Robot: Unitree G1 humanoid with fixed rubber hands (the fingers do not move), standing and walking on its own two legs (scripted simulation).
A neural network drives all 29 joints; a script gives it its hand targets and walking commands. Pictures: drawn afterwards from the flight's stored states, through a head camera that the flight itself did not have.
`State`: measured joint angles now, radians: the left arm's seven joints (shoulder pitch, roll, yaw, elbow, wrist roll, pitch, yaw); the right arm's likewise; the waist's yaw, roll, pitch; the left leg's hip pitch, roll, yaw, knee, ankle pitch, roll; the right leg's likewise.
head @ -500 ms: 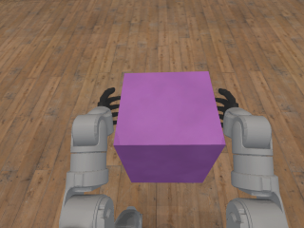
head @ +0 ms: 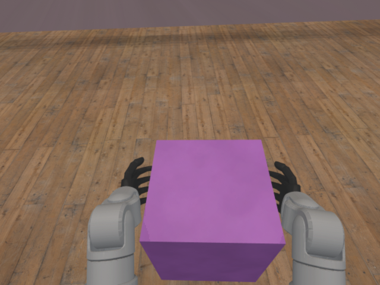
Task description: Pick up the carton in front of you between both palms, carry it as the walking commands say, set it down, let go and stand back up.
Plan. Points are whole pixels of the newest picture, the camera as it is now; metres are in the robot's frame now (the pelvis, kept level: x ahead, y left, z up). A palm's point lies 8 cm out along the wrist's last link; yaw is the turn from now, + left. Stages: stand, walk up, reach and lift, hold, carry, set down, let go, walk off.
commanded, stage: carry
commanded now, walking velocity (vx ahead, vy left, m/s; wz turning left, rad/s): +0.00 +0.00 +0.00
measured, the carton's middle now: (208, 214) +0.27 +0.00 +0.02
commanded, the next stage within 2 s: hold in 1.16 s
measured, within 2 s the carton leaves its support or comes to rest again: neither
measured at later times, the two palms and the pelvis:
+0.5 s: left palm (137, 213) +0.25 +0.14 +0.06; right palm (292, 218) +0.25 -0.16 +0.06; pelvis -0.01 -0.01 +0.00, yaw +0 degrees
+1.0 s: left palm (141, 220) +0.25 +0.13 +0.04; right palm (291, 225) +0.24 -0.17 +0.04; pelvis -0.05 -0.02 +0.00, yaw +0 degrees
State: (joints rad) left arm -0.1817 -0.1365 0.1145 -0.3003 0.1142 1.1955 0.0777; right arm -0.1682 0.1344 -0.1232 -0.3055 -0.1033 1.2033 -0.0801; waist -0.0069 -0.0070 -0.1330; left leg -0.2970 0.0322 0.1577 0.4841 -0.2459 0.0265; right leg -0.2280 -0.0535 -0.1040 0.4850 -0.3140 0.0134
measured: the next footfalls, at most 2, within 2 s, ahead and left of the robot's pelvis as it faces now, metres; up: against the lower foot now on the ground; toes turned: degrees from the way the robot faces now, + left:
none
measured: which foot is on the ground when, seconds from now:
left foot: down 0.00-1.00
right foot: down 0.00-1.00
